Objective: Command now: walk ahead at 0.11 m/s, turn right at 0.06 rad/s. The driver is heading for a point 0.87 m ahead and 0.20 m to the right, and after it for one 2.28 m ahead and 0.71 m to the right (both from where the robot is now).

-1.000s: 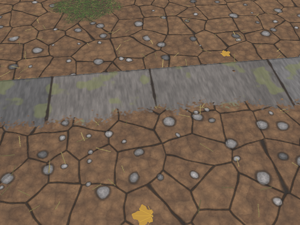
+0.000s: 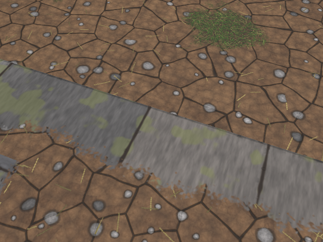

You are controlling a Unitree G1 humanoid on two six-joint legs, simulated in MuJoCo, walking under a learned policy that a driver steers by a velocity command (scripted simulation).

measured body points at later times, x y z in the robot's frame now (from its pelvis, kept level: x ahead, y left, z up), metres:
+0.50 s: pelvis +0.03 -0.06 +0.01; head +0.06 -0.10 +0.46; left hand +0.20 +0.20 -0.08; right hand +0.11 -0.37 -0.11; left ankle +0.07 +0.08 -0.66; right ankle +0.00 -0.15 -0.73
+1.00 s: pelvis +0.06 -0.05 +0.00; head +0.08 -0.04 +0.45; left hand +0.28 +0.15 -0.11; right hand +0.09 -0.34 -0.11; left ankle +0.11 +0.07 -0.73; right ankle +0.00 -0.14 -0.72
